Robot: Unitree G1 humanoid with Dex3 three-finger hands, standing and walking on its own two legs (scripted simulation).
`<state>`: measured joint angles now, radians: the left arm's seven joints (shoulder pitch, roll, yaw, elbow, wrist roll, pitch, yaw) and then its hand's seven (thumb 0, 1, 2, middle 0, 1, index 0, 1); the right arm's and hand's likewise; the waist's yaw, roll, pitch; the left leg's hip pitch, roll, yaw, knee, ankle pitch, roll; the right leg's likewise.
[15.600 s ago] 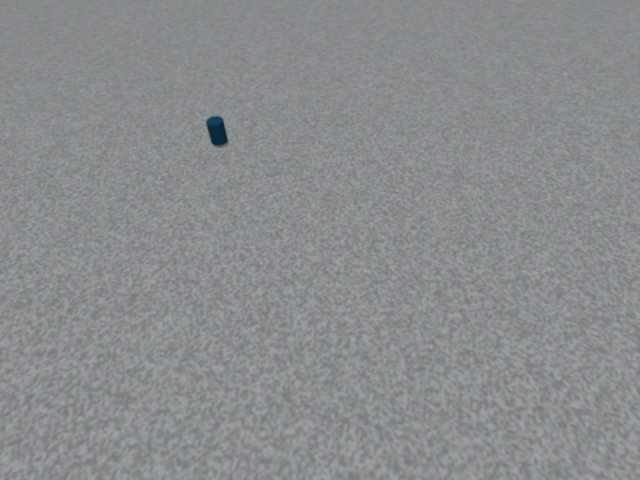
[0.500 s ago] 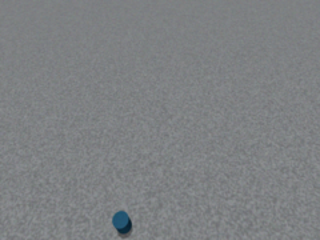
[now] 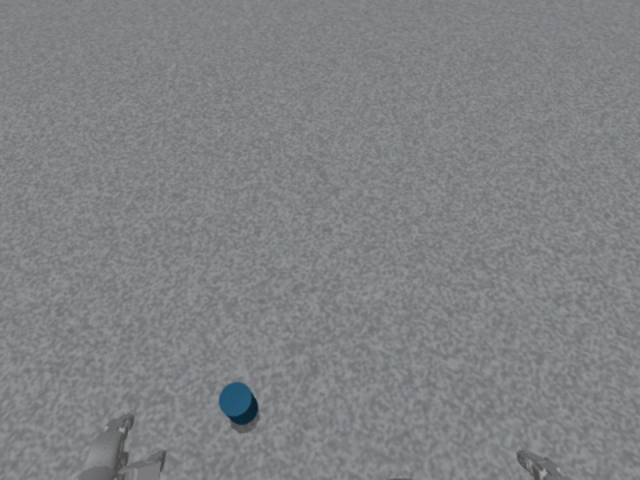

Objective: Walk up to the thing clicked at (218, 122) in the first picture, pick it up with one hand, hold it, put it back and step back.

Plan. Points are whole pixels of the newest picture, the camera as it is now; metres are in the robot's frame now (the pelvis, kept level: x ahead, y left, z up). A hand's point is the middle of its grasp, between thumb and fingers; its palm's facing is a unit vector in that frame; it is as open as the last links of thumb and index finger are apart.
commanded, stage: go down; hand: left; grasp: from the side
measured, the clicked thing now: (239, 404) +0.36 +0.26 -0.71
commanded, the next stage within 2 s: none
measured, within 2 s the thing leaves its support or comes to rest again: neither
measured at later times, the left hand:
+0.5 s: hand (132, 469) +0.16 +0.30 -0.20, palm faces +0.10 -0.94 -0.32, open 17.0 cm
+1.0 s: hand (115, 472) +0.16 +0.35 -0.25, palm faces +0.21 -0.94 -0.28, open 17.3 cm
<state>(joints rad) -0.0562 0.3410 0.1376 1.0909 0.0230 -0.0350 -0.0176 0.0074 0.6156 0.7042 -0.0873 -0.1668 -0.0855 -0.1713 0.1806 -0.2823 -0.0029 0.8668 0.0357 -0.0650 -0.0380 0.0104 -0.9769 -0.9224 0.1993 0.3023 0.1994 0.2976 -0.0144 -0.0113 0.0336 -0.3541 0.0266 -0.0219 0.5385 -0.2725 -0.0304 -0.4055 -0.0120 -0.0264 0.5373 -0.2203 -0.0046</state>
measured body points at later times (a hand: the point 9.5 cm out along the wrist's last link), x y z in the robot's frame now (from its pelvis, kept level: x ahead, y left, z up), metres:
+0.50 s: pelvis +0.00 +0.03 -0.07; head +0.10 +0.05 +0.36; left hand +0.15 +0.35 -0.17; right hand +0.17 -0.23 -0.16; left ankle +0.00 +0.14 -0.73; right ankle +0.03 -0.11 -0.73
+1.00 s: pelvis -0.03 +0.02 -0.16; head +0.11 +0.05 +0.26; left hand +0.15 +0.40 -0.23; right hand +0.17 -0.23 -0.25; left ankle +0.00 +0.14 -0.73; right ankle +0.03 -0.11 -0.73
